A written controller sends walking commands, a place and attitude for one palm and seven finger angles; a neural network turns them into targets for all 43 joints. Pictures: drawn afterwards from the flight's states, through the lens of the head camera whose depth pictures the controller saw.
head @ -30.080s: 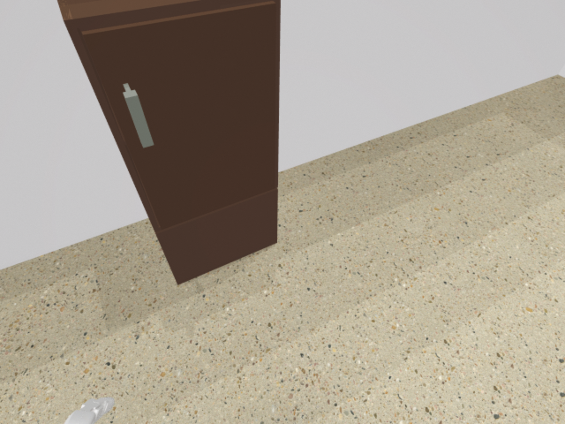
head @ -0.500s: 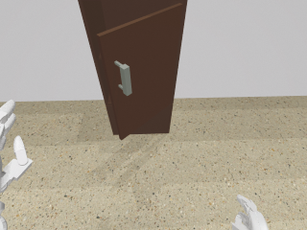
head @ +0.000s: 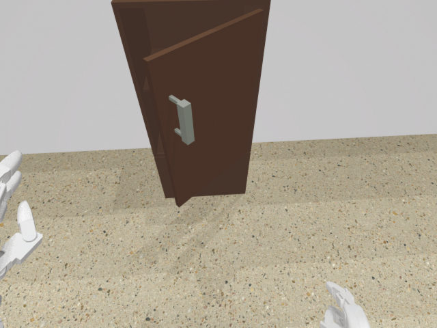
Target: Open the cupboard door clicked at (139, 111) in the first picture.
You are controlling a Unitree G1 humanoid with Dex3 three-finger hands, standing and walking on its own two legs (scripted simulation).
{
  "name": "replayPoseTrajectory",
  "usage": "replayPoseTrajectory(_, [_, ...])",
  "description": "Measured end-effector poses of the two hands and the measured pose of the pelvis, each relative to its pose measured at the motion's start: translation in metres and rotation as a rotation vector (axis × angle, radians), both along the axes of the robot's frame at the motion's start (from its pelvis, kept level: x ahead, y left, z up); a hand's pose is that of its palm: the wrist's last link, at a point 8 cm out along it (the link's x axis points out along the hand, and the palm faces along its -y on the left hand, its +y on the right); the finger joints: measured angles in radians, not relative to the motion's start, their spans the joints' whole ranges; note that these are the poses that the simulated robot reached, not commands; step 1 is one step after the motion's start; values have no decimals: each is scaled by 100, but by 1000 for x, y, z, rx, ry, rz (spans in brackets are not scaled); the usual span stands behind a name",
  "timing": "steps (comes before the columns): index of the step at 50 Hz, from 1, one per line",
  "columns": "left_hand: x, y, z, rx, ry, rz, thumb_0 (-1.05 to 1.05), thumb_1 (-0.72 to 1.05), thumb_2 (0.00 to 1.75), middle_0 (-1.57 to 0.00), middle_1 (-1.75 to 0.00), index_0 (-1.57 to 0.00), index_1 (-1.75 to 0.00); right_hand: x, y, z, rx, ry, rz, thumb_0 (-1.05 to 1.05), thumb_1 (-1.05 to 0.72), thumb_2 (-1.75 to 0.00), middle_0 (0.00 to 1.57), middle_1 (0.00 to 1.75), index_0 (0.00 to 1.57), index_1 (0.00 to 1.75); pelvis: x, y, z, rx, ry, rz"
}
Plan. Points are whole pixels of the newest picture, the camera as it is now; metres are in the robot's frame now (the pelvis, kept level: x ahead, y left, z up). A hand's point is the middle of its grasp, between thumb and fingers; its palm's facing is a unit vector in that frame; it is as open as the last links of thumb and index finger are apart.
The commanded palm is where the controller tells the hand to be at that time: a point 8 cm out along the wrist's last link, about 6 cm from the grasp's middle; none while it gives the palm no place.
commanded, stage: stop stepping back and stand still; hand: left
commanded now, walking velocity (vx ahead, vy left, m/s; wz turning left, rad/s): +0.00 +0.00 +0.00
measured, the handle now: (180, 119) +0.60 +0.15 +0.02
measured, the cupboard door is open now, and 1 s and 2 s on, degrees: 42 42 42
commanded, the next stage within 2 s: let the arm hang, fingers relaxed in 0.46 s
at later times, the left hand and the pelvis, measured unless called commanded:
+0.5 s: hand (9, 244) +0.19 +0.29 +0.15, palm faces +0.40 -0.78 -0.48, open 7.4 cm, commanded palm +0.13 +0.33 +0.17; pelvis -0.01 +0.03 +0.00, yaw +0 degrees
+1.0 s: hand out of the picture -0.03 +0.19 -0.18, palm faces +0.02 -0.98 -0.19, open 7.1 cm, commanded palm none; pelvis -0.03 +0.00 +0.00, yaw +2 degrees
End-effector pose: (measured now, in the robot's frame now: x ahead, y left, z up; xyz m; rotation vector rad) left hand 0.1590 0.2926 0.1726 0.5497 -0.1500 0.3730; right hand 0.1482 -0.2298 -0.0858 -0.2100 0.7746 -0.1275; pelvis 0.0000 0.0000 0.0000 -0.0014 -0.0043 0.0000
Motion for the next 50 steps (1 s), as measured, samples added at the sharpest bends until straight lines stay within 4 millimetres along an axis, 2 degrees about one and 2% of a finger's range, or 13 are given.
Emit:
replayPoseTrajectory(4, [2, 8, 3, 13, -6, -5, 1, 88, 90, -21, -30, -21, -30, 3, 4, 4, -4, -17, -9, 1, -91, -90, 20, 30, 21, 30, 0, 6, 0, -3, 5, -2])
replayPoseTrajectory(10, [1, 19, -6, -5, 28, 3, 1, 89, 90, -21, -30, -21, -30, 5, 9, 8, -14, -33, -16, 1, -91, -90, 20, 30, 21, 30, -1, 14, 1, -7, 10, -4])
replayPoseTrajectory(28, [-12, 34, -6, -12, 10, 24, 1, 89, 90, -21, -30, -21, -30, 2, 29, 8, -18, -32, 15, 1, -91, -90, 20, 30, 21, 30, -9, 26, 1, -11, 7, 2])
replayPoseTrajectory(29, [-10, 35, -14, -7, 33, 14, 1, 89, 90, -21, -30, -21, -30, 1, 28, 5, -7, -35, 31, 1, -91, -90, 20, 30, 21, 30, -11, 27, -1, -12, 14, 13])
replayPoseTrajectory(30, [-6, 38, -33, -21, 100, 9, 1, 89, 90, -21, -30, -21, -30, 1, 27, -1, 3, -20, 54, 1, -91, -90, 20, 30, 21, 30, -13, 28, -2, -12, 19, 23])
replayPoseTrajectory(32, [-1, 44, -87, -101, 316, 36, 0, 89, 90, -20, -30, -21, -30, -3, 23, -17, 11, 38, 78, 1, -91, -90, 20, 30, 21, 30, -18, 31, -6, -7, 24, 30])
replayPoseTrajectory(34, [-8, 41, -150, -194, 566, 77, 0, 90, 90, -20, -30, -20, -29, -13, 17, -31, 13, 92, 68, 0, -91, -90, 20, 30, 21, 30, -22, 32, -11, 5, 25, 26])
replayPoseTrajectory(37, [-41, 16, -232, -315, 907, 101, 0, 90, 90, -20, -30, -20, -29, -37, 7, -45, 6, 173, 35, 0, -91, -90, 20, 30, 21, 30, -26, 29, -14, 24, 16, 11])
replayPoseTrajectory(40, [-89, -24, -286, -438, 1162, 97, 1, 91, 90, -20, -30, -20, -29, -70, -4, -50, -14, 289, 2, 0, -91, -90, 20, 30, 21, 30, -27, 23, -13, 26, 3, 5])
replayPoseTrajectory(42, [-121, -50, -309, -517, 1287, 94, 1, 91, 90, -20, -30, -20, -29, -94, -10, -50, -28, 379, -17, 0, -91, -90, 20, 30, 21, 30, -28, 17, -11, 23, -3, 9])
replayPoseTrajectory(43, [-135, -56, -315, -550, 1317, 126, 1, 93, 90, -20, -30, -20, -29, -106, -13, -50, -34, 424, -26, 0, -91, -90, 20, 30, 21, 30, -28, 14, -10, 20, -4, 14])
replayPoseTrajectory(47, [-173, -58, -325, -589, 1416, 203, 0, 99, 90, -21, -30, -21, -30, -149, -18, -49, -43, 580, -53, 0, -91, -90, 20, 30, 20, 30, -28, 4, -6, 12, -9, 28])
replayPoseTrajectory(50, [-193, -58, -322, -592, 1468, 243, 0, 97, 90, -21, -30, -21, -30, -171, -17, -51, -28, 651, -72, 0, -91, -90, 19, 30, 20, 30, -26, 1, -4, 7, -12, 31])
